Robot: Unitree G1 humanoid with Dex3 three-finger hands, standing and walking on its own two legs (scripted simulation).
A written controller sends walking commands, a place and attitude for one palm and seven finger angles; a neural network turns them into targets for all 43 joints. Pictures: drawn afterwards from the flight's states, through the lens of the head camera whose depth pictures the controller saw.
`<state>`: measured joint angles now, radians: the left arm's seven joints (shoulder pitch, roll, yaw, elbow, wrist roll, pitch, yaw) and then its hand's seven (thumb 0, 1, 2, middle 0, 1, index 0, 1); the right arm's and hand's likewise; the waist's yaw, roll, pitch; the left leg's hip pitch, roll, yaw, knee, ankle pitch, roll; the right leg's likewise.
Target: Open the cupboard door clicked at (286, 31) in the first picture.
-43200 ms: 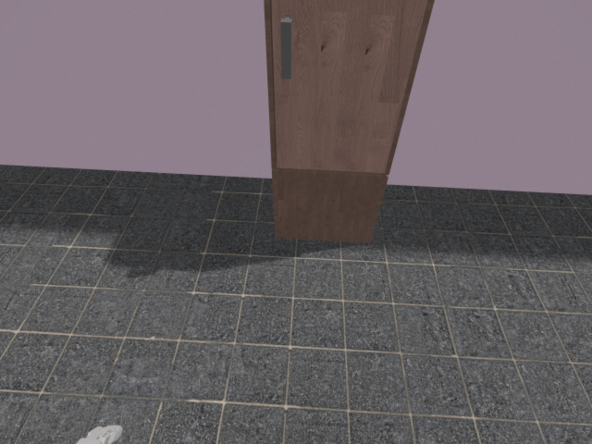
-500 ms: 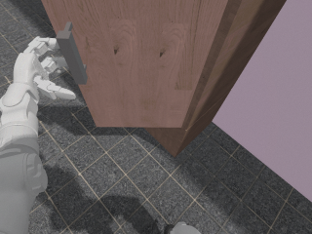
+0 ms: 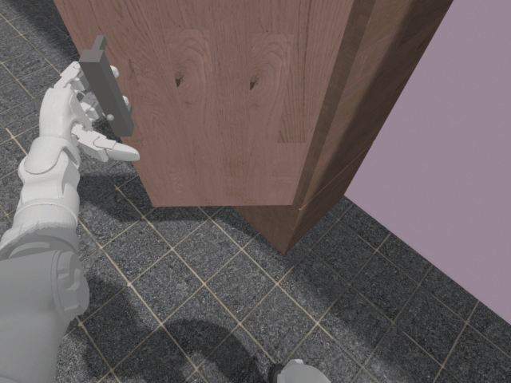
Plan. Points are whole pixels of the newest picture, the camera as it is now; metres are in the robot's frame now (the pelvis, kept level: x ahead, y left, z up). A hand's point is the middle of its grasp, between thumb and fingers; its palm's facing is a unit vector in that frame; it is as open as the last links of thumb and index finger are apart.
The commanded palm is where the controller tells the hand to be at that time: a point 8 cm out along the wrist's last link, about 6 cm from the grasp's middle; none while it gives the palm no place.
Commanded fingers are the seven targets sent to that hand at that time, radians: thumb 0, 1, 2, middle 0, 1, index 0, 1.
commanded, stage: slide the fingers in behind the handle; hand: left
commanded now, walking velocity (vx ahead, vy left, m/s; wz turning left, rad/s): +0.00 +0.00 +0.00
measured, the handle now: (113, 88) +0.55 +0.20 +0.12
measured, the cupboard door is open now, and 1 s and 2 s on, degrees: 47 48 66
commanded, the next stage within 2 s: close the thumb around the handle in 0.58 s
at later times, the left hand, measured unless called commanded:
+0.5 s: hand (121, 116) +0.49 +0.18 +0.11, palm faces -0.04 -1.00 -0.02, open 14.1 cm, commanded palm +0.47 +0.22 +0.12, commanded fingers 0.00 -0.50 0.30 -0.30 -1.20 -0.30 -1.20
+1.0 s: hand (113, 117) +0.49 +0.19 +0.12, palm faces -0.04 -1.00 +0.00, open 11.1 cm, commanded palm +0.47 +0.23 +0.12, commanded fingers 0.00 0.45 0.71 -0.37 -1.30 -0.37 -1.30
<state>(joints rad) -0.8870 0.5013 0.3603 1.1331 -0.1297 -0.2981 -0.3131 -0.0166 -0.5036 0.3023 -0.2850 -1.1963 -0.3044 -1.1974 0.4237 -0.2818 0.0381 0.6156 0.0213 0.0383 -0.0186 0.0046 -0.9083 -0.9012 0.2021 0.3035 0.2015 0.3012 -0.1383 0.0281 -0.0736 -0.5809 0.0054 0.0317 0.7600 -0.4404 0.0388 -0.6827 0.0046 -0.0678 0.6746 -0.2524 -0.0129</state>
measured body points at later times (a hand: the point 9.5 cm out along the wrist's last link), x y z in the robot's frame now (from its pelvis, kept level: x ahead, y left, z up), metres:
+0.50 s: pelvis +0.00 +0.00 +0.00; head +0.09 +0.00 +0.44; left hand +0.49 +0.23 +0.12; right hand +0.01 -0.26 -0.12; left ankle -0.05 +0.09 -0.71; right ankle +0.04 -0.12 -0.71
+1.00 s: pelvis +0.00 +0.00 +0.00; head +0.09 +0.01 +0.44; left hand +0.49 +0.24 +0.12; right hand +0.02 -0.26 -0.11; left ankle -0.05 +0.09 -0.71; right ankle +0.04 -0.12 -0.71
